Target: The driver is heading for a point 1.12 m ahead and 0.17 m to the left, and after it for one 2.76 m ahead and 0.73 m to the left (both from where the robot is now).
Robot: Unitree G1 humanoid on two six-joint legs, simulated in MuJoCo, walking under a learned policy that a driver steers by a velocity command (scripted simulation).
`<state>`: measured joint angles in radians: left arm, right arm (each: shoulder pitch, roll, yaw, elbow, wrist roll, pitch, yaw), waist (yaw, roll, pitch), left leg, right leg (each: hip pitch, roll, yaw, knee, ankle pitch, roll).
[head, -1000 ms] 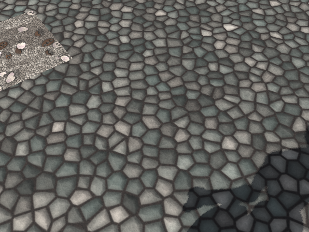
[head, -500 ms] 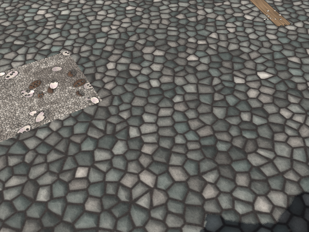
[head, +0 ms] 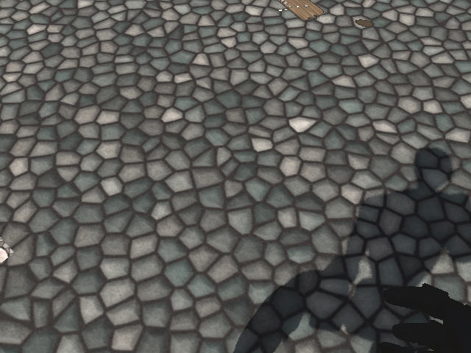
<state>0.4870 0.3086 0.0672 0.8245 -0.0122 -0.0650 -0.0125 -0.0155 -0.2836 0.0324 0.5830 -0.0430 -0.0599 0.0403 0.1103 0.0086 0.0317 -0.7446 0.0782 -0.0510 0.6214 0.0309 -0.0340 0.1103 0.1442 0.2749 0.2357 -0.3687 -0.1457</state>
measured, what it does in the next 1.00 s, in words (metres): walks ahead, turning left: left foot, then right foot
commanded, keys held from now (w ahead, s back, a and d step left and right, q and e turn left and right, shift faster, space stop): w+e+shift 0.08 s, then w+shift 0.14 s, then w+q+shift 0.78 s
